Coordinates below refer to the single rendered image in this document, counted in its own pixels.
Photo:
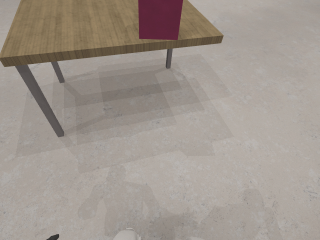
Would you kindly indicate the robot left thigh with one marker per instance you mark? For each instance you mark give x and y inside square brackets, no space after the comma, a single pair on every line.
[127,235]

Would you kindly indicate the table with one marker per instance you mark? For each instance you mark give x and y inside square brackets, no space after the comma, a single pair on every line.
[45,31]

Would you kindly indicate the carton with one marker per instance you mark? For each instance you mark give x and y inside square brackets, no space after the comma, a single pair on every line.
[159,19]

